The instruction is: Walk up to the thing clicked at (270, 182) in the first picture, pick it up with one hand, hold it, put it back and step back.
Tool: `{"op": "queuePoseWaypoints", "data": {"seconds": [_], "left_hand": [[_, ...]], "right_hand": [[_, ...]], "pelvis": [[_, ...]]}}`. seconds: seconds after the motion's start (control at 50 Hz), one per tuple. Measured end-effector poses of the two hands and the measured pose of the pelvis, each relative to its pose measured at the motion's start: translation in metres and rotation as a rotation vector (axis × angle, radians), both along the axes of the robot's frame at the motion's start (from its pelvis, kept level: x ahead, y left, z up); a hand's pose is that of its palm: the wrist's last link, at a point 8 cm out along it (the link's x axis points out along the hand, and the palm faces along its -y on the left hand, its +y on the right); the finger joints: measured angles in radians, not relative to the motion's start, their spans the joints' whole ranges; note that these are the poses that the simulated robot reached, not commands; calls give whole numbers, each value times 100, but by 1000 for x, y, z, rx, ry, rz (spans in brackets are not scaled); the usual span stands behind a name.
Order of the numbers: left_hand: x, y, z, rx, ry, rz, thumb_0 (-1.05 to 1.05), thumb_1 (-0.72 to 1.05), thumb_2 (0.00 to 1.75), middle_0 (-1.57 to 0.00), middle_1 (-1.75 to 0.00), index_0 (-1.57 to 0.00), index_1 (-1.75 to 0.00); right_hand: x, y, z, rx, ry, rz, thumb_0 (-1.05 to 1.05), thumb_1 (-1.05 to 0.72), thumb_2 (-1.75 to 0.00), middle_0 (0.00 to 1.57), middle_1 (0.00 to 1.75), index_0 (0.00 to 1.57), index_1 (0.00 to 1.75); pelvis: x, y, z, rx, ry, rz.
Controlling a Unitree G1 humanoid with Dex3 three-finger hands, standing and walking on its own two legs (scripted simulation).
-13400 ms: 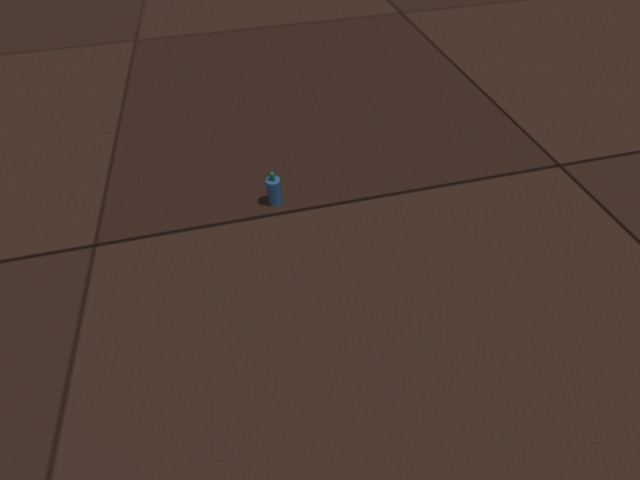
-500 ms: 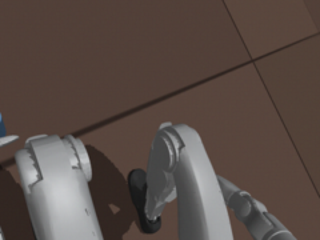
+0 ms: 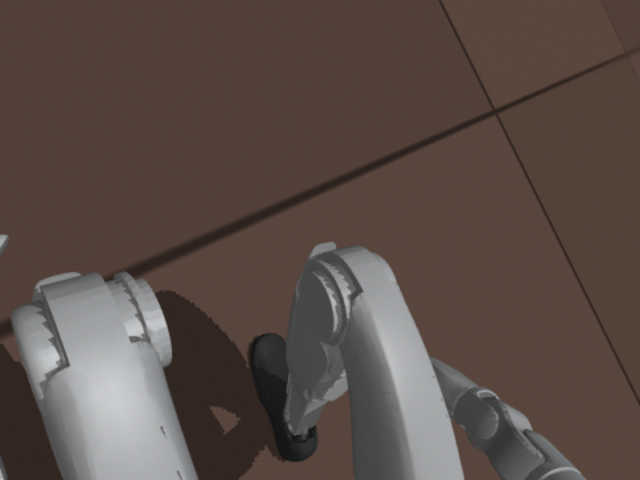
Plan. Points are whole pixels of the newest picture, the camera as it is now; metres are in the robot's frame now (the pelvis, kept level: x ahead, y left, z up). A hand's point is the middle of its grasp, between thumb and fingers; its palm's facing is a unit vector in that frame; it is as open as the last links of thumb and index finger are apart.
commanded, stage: settle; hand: left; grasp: from the side
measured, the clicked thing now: out of the picture +0.39 +0.30 -0.19
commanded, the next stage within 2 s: lift in 1.94 s
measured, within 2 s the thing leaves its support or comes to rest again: leaves its support in 0.28 s
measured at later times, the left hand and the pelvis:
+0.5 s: hand out of the picture +0.38 +0.31 -0.12, palm faces +0.38 -0.92 -0.01, open 9.0 cm; pelvis +0.01 -0.01 +0.01, yaw +2 degrees
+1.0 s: hand out of the picture +0.36 +0.31 -0.01, palm faces +0.36 -0.93 -0.06, open 9.0 cm; pelvis +0.02 -0.02 +0.05, yaw +7 degrees
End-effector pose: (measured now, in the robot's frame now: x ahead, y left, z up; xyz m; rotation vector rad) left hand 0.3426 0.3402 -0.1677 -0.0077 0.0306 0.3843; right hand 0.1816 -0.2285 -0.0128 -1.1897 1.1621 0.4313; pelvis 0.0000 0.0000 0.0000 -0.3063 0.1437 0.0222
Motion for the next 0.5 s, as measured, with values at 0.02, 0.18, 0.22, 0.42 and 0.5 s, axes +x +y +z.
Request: {"op": "queuePoseWaypoints", "data": {"seconds": [0.02, 0.18, 0.22, 0.42, 0.5], "left_hand": [[1, 0, 0, 1, 1, -1, 0, -6, 77, -75, -89, -72, -89], [4, 0, 1, -3, -1, 4, 1, -15, 93, -75, -99, -73, -99], [4, 0, 1, -5, -1, 5, 1, -16, 95, -75, -100, -73, -99], [-4, 7, 31, 23, -37, -6, 3, -19, 99, -76, -102, -75, -101], [-7, 12, 51, 30, -42, 6, 3, -20, 100, -77, -102, -75, -101]], "right_hand": [[-1, 0, 0, -1, 2, -4, 0, -87, -89, 21, 30, 21, 30], [-1, -3, -1, -1, 11, -23, 0, -89, -90, 21, 30, 21, 30], [1, -4, -1, 0, 9, -29, 0, -89, -90, 21, 30, 21, 30], [15, -6, -3, 43, -15, -65, 0, -90, -90, 21, 30, 21, 30], [25, -4, -4, 87, -46, -88, 0, -90, -90, 21, 30, 21, 30]], "pelvis": [[0, 0, 0, -1, 1, 0], [2, 0, 1, -1, 11, 0], [2, -1, 1, 0, 14, 1], [6, -5, 8, 19, 59, 16], [7, -6, 13, 26, 90, 24]]}}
